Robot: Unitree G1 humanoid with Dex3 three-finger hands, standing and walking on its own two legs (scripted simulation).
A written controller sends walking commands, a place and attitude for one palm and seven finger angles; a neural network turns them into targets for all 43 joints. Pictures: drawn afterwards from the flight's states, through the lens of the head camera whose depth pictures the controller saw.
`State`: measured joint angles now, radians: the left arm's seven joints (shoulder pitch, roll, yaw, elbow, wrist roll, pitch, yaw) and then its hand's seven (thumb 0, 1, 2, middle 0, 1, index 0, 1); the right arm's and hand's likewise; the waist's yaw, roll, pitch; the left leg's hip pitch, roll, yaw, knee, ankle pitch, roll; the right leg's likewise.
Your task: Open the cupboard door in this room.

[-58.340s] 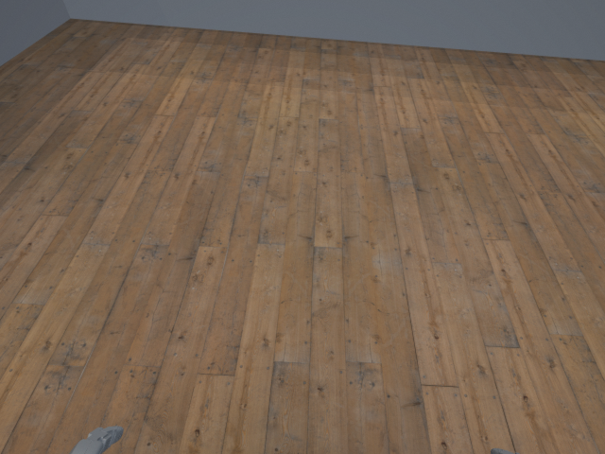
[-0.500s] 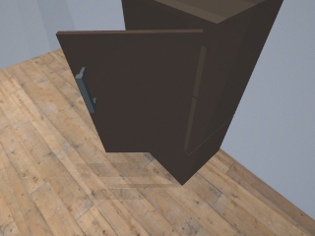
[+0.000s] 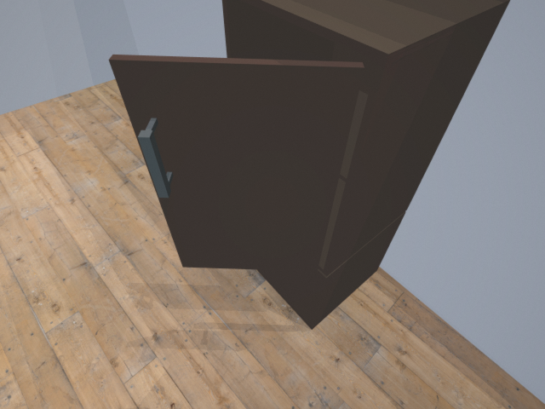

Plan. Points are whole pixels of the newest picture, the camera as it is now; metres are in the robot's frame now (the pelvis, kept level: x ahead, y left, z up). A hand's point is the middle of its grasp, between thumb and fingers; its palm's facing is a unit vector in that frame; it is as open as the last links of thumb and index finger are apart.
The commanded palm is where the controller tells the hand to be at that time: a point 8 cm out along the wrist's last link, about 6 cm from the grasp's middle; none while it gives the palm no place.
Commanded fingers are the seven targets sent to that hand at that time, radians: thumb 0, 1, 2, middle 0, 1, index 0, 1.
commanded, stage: look again from close up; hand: left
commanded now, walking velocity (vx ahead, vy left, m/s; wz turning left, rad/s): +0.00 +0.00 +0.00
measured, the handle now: (159, 159) +0.50 +0.24 +0.08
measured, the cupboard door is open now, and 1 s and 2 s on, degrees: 48 48 48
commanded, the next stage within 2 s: raise the hand with hooked fingers in 0.40 s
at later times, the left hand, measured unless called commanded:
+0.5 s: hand out of the picture +0.01 +0.19 -0.17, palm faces +0.01 -0.98 -0.21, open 7.4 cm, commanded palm +0.09 +0.24 -0.07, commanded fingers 0.00 0.88 0.89 -0.20 -0.31 -0.20 -0.31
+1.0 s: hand out of the picture +0.11 +0.23 -0.04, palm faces +0.18 -0.98 -0.01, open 9.0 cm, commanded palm +0.12 +0.28 -0.02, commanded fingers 0.00 0.29 0.64 -0.24 -0.69 -0.24 -0.69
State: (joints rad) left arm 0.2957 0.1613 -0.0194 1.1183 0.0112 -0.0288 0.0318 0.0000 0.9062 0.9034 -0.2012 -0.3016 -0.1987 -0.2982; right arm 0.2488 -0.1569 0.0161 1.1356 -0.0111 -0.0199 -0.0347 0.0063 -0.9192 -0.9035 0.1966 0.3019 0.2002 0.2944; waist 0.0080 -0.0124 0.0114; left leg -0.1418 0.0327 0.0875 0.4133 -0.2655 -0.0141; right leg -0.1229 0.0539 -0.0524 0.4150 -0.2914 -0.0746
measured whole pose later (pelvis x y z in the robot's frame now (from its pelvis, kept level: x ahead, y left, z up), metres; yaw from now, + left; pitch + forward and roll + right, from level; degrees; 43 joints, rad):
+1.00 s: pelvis -0.06 +0.01 -0.07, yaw +3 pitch +10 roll -1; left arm 0.43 0.20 0.17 0.12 -0.27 -0.49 -0.25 0.01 0.51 0.74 -0.23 -0.55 -0.23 -0.55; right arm 0.14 -0.27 -0.05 0.51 0.02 -0.23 -0.04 0.01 -0.91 -0.90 0.20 0.30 0.20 0.29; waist 0.04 -0.04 -0.10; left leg -0.75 0.02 0.02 1.02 -0.44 0.01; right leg -0.70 0.00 -0.13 1.01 -0.48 -0.07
